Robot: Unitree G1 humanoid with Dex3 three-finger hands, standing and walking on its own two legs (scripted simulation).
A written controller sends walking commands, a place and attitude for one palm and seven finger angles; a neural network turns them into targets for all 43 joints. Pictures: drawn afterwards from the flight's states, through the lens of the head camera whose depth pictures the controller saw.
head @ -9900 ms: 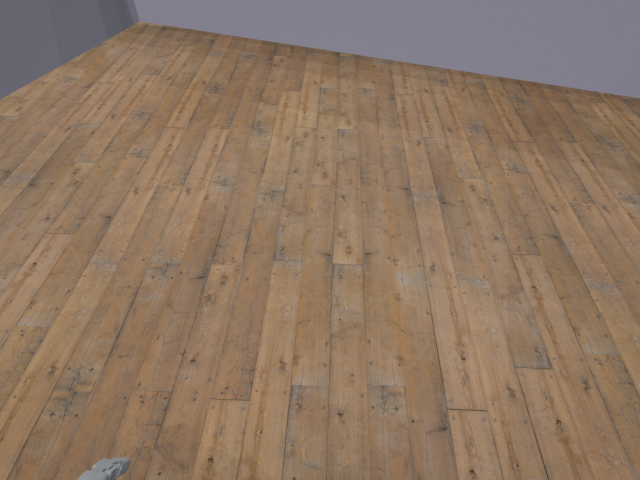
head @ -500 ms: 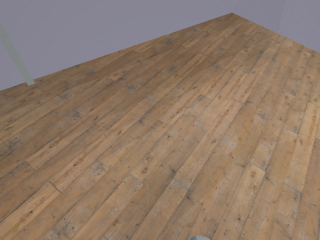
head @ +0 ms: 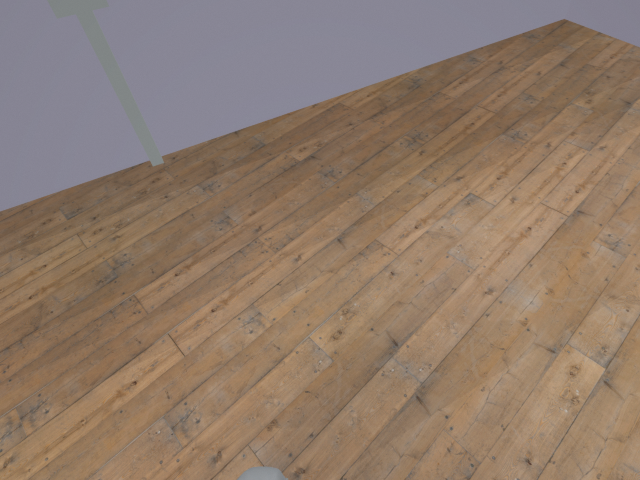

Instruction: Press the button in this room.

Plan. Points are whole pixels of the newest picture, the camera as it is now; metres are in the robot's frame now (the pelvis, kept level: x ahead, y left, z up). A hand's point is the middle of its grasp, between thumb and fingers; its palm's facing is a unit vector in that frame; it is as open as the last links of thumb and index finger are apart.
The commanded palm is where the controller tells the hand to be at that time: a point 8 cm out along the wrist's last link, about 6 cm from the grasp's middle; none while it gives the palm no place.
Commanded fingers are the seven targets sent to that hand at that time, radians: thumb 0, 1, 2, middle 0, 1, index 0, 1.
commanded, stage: stand and wait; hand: left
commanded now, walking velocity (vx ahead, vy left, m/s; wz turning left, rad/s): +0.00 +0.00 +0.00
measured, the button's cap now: out of the picture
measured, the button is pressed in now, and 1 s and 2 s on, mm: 0 0 0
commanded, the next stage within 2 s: turn or walk to find it in 0.12 s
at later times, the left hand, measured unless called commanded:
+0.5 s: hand out of the picture -0.02 +0.21 -0.17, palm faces +0.17 -0.95 -0.25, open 7.4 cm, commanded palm none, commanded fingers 0.00 0.90 0.90 -0.20 -0.30 -0.20 -0.30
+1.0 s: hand out of the picture -0.12 +0.25 -0.19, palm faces +0.37 -0.90 -0.22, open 7.4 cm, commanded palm none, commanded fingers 0.00 0.90 0.90 -0.20 -0.30 -0.20 -0.30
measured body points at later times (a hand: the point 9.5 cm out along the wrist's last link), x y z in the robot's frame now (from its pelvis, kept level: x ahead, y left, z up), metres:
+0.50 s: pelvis -0.04 +0.01 -0.01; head -0.02 -0.01 +0.44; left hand -0.02 +0.26 -0.15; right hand +0.07 -0.22 -0.17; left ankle -0.04 +0.15 -0.74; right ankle -0.02 -0.10 -0.75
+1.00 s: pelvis -0.09 +0.04 -0.01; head -0.07 +0.07 +0.43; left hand -0.14 +0.29 -0.18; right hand +0.06 -0.18 -0.15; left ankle -0.13 +0.13 -0.74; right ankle -0.05 -0.10 -0.70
